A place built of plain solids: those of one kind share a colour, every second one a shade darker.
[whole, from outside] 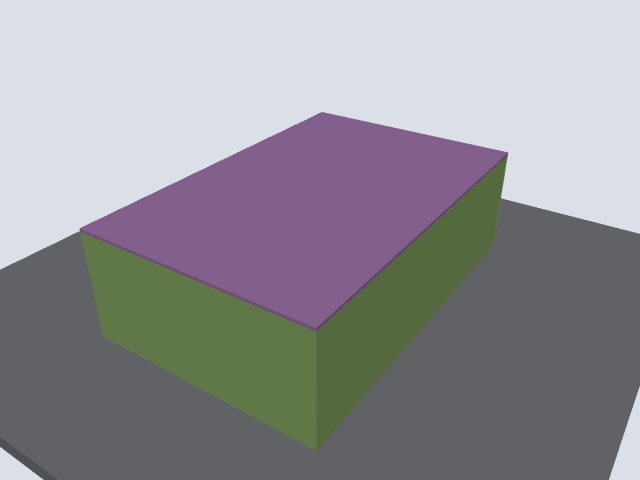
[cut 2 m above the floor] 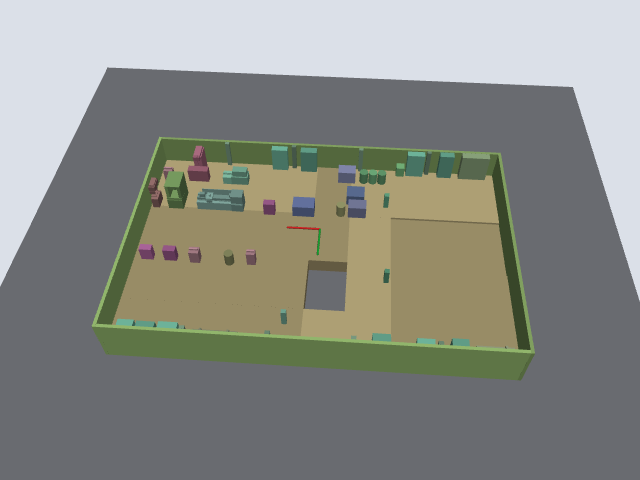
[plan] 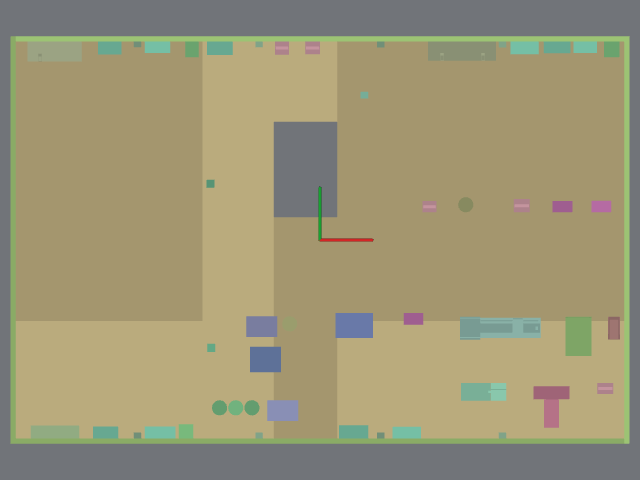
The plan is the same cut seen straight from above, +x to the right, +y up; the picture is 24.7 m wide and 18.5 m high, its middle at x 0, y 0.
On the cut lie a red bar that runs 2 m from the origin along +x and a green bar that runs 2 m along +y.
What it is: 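A machine and fitters' shop under lamps; one hall, a truck gangway, bays of machines, benches and stores, erecting floors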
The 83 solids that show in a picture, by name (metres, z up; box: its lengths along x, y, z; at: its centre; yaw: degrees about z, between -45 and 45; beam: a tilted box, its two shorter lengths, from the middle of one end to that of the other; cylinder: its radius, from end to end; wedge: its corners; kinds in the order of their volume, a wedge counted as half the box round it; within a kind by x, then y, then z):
{
 "floor_1": {"box": [7.22, 4.37, 0.92], "at": [-8.13, -0.94, 0.41]},
 "floor_2": {"box": [7.2, 6.42, 1.07], "at": [-8.13, 4.44, 0.48]},
 "floor_3": {"box": [9.94, 3.32, 1.07], "at": [-6.75, 2.9, 0.48]},
 "floor_4": {"box": [2.74, 15.3, 1.07], "at": [-3.16, 0.0, 0.48]},
 "floor_5": {"box": [2.45, 8.53, 1.07], "at": [-0.56, -3.39, 0.48]},
 "floor_6": {"box": [2.45, 3.09, 1.07], "at": [-0.56, 6.1, 0.48]},
 "floor_7": {"box": [23.45, 4.53, 1.07], "at": [0.0, -5.38, 0.48]},
 "floor_8": {"box": [23.45, 3.09, 1.07], "at": [0.0, 6.1, 0.48]},
 "floor_9": {"box": [11.06, 15.3, 1.07], "at": [6.2, 0.0, 0.48]},
 "floor_10": {"box": [11.06, 3.68, 1.07], "at": [6.2, 2.72, 0.48]},
 "wall_1": {"box": [0.2, 15.7, 7.36], "at": [-11.83, 0.0, 3.63]},
 "wall_2": {"box": [23.45, 0.2, 7.36], "at": [0.0, -7.75, 3.63]},
 "wall_3": {"box": [23.45, 0.2, 7.36], "at": [0.0, 7.75, 3.63]},
 "wall_4": {"box": [0.2, 15.7, 7.36], "at": [11.83, 0.0, 3.63]},
 "roof_1": {"box": [23.85, 15.7, 0.2], "at": [0.0, 0.0, 7.41]},
 "cabinet_1": {"box": [0.98, 0.47, 1.98], "at": [-8.27, -7.42, 2.0]},
 "cabinet_2": {"box": [0.91, 0.5, 1.9], "at": [-8.1, 7.4, 1.97]},
 "cabinet_3": {"box": [0.98, 0.44, 1.81], "at": [-6.26, 7.43, 1.92]},
 "cabinet_4": {"box": [1.19, 0.46, 1.91], "at": [-6.16, -7.42, 1.97]},
 "cabinet_5": {"box": [1.01, 0.52, 1.92], "at": [-3.86, 7.39, 1.97]},
 "cabinet_6": {"box": [1.13, 0.51, 1.81], "at": [1.3, -7.39, 1.92]},
 "cabinet_7": {"box": [1.1, 0.46, 1.84], "at": [3.34, -7.42, 1.94]},
 "cabinet_8": {"box": [1.09, 0.49, 1.86], "at": [7.89, 7.41, 1.95]},
 "cabinet_9": {"box": [1.04, 0.46, 1.84], "at": [9.14, 7.42, 1.94]},
 "cabinet_10": {"box": [0.91, 0.45, 1.93], "at": [10.22, 7.43, 1.98]},
 "bench_1": {"box": [2.09, 0.77, 0.86], "at": [-10.23, 7.26, 1.45]},
 "bench_2": {"box": [2.62, 0.74, 0.86], "at": [5.47, 7.28, 1.45]},
 "press_1": {"box": [0.2, 1.42, 1.2], "at": [9.56, -3.76, 2.39]},
 "press_2": {"box": [1.01, 1.47, 0.6], "at": [9.96, -3.74, 3.29]},
 "press_3": {"box": [1.01, 1.52, 0.78], "at": [9.96, -3.71, 1.41]},
 "press_4": {"box": [0.81, 0.87, 0.08], "at": [9.96, -3.43, 1.84]},
 "press_5": {"box": [0.2, 1.42, 1.2], "at": [10.37, -3.76, 2.39]},
 "pier_1": {"box": [0.29, 0.23, 6.29], "at": [-7.04, -7.54, 4.16]},
 "pier_2": {"box": [0.29, 0.23, 6.29], "at": [-2.35, -7.54, 4.16]},
 "pier_3": {"box": [0.29, 0.23, 6.29], "at": [-2.35, 7.54, 4.16]},
 "pier_4": {"box": [0.29, 0.23, 6.29], "at": [2.35, -7.54, 4.16]},
 "pier_5": {"box": [0.29, 0.23, 6.29], "at": [2.35, 7.54, 4.16]},
 "pier_6": {"box": [0.29, 0.23, 6.29], "at": [7.04, -7.54, 4.16]},
 "lathe_1": {"box": [0.79, 0.89, 0.62], "at": [5.78, -3.4, 1.33]},
 "lathe_2": {"box": [0.79, 0.79, 0.05], "at": [5.78, -3.39, 1.66]},
 "lathe_3": {"box": [0.79, 0.72, 0.64], "at": [5.78, -3.38, 2.01]},
 "lathe_4": {"box": [1.98, 0.03, 0.53], "at": [7.22, -3.77, 1.95]},
 "lathe_5": {"box": [2.21, 0.04, 0.04], "at": [7.3, -3.11, 1.82]},
 "lathe_6": {"box": [2.3, 0.36, 0.23], "at": [7.33, -3.4, 1.8]},
 "lathe_7": {"box": [2.33, 0.79, 0.67], "at": [7.34, -3.39, 1.35]},
 "lathe_8": {"box": [0.42, 0.59, 0.14], "at": [7.63, -3.35, 1.95]},
 "lathe_9": {"box": [0.36, 0.25, 0.27], "at": [8.13, -3.4, 2.05]},
 "shelving_1": {"box": [1.87, 0.5, 2.32], "at": [-10.21, -7.4, 2.17]},
 "mill_1": {"box": [0.57, 1.09, 1.81], "at": [8.92, -6.69, 1.92]},
 "mill_2": {"box": [0.45, 0.99, 0.18], "at": [8.92, -6.64, 2.92]},
 "mill_3": {"box": [0.45, 0.24, 0.3], "at": [8.92, -6.02, 2.86]},
 "mill_4": {"box": [1.39, 0.51, 0.99], "at": [8.92, -5.89, 1.51]},
 "pallet_1": {"box": [1.2, 0.8, 0.92], "at": [-2.25, -3.34, 1.48]},
 "pallet_2": {"box": [1.2, 0.8, 0.97], "at": [-1.44, -6.58, 1.5]},
 "pedgrinder_1": {"box": [0.55, 0.51, 1.02], "at": [-1.46, 7.4, 1.53]},
 "pedgrinder_2": {"box": [0.57, 0.49, 0.96], "at": [-0.28, 7.4, 1.5]},
 "pedgrinder_3": {"box": [0.54, 0.44, 1.01], "at": [4.22, 1.28, 1.52]},
 "pedgrinder_4": {"box": [0.62, 0.51, 0.96], "at": [7.78, 1.32, 1.49]},
 "pedgrinder_5": {"box": [0.56, 0.12, 0.12], "at": [7.78, 1.32, 2.08]},
 "pedgrinder_6": {"box": [0.62, 0.42, 0.96], "at": [11.0, -5.72, 1.49]},
 "pedgrinder_7": {"box": [0.56, 0.12, 0.12], "at": [11.0, -5.72, 2.08]},
 "plate_1": {"box": [1.44, 0.97, 0.87], "at": [1.32, -3.3, 1.45]},
 "saw_1": {"box": [0.99, 0.52, 0.47], "at": [5.98, -5.86, 1.93]},
 "saw_2": {"box": [1.16, 0.69, 0.68], "at": [6.01, -5.86, 1.36]},
 "saw_3": {"box": [0.6, 0.69, 0.62], "at": [6.88, -5.86, 1.33]},
 "trolley_1": {"box": [0.75, 0.46, 0.98], "at": [3.61, -3.04, 1.51]},
 "trolley_2": {"box": [0.78, 0.44, 0.96], "at": [9.35, 1.29, 1.5]},
 "trolley_3": {"box": [0.76, 0.45, 0.96], "at": [10.84, 1.29, 1.49]},
 "stillage_1": {"box": [1.2, 0.99, 0.81], "at": [-2.1, -4.6, 1.42]},
 "binsmall_1": {"box": [0.56, 0.55, 0.76], "at": [-5.17, -7.38, 1.4]},
 "binsmall_2": {"box": [0.53, 0.61, 0.79], "at": [-4.94, 7.35, 1.41]},
 "binsmall_3": {"box": [0.6, 0.61, 0.73], "at": [11.24, 7.34, 1.38]},
 "drums_1": {"cylinder": 0.29, "from": [-3.87, -6.47, 1.02], "to": [-3.87, -6.47, 1.9]},
 "drums_2": {"cylinder": 0.29, "from": [-3.25, -6.47, 1.02], "to": [-3.25, -6.47, 1.9]},
 "drums_3": {"cylinder": 0.29, "from": [-2.62, -6.47, 1.02], "to": [-2.62, -6.47, 1.9]},
 "drum_1": {"cylinder": 0.29, "from": [-1.17, -3.23, 1.02], "to": [-1.17, -3.23, 1.9]},
 "drum_2": {"cylinder": 0.29, "from": [5.62, 1.36, 1.02], "to": [5.62, 1.36, 1.9]},
 "drill_1": {"box": [0.32, 0.74, 0.1], "at": [11.33, -3.44, 2.94]},
 "drill_2": {"box": [0.46, 0.88, 0.74], "at": [11.33, -3.4, 1.39]},
 "drill_3": {"box": [0.42, 0.86, 0.34], "at": [11.33, -3.4, 2.72]},
 "bollard_1": {"box": [0.31, 0.31, 1.03], "at": [-4.22, 2.17, 1.53]},
 "bollard_2": {"box": [0.32, 0.32, 1.1], "at": [-4.19, -4.15, 1.56]},
 "pendant_1": {"box": [0.3, 0.26, 1.18], "at": [1.71, 5.58, 1.61]}
}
